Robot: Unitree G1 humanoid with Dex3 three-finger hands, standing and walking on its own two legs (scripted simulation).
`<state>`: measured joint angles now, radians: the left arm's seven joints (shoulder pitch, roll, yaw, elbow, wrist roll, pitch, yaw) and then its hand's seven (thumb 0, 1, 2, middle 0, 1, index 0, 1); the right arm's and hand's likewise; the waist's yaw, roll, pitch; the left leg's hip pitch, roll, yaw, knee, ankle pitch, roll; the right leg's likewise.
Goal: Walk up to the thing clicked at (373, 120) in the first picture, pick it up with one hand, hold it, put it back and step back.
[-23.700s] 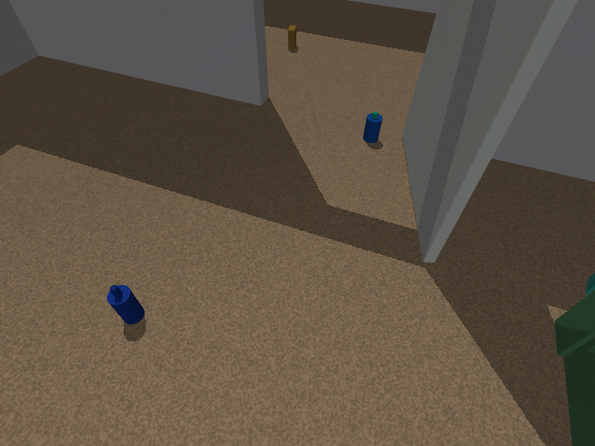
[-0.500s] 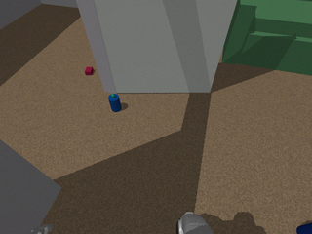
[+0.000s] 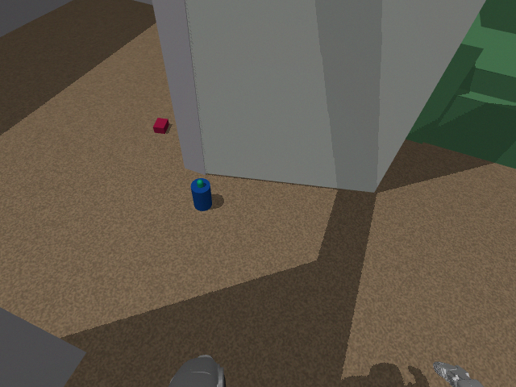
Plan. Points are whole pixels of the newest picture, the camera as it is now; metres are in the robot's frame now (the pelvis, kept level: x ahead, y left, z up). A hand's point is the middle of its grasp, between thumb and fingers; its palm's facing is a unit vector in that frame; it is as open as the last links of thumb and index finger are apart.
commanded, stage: walk up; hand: left
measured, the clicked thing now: (201, 192) +0.92 +0.25 -0.66
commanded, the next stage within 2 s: none
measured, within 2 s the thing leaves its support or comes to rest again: neither
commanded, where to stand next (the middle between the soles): +0.45 +0.00 m, yaw -1 degrees
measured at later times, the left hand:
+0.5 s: hand (131, 278) +0.29 +0.25 -0.11, palm faces -0.07 -0.92 -0.39, open 7.4 cm
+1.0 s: hand (126, 237) +0.40 +0.30 -0.14, palm faces -0.10 -0.94 -0.32, open 7.4 cm
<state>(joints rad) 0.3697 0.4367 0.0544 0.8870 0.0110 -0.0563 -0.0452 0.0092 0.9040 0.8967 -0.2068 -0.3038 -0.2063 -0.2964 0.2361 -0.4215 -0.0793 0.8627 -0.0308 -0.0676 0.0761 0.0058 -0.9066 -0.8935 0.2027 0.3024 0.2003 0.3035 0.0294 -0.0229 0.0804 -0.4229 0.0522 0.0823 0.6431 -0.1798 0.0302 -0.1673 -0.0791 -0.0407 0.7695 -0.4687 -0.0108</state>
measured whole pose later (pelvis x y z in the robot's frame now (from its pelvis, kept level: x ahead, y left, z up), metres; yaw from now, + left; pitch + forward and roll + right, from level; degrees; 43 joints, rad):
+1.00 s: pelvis +0.33 +0.03 +0.02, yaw -2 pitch -3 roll +0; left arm 0.30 0.45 0.06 0.91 0.01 -0.01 -0.05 0.01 0.91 0.90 -0.20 -0.30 -0.20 -0.30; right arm 0.36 -0.40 -0.04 0.86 -0.02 -0.09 0.02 0.00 -0.90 -0.89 0.21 0.30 0.20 0.30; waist -0.02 -0.09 0.08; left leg -0.24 0.03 0.11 0.53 -0.23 0.03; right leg -0.49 -0.05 0.04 1.00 -0.33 -0.01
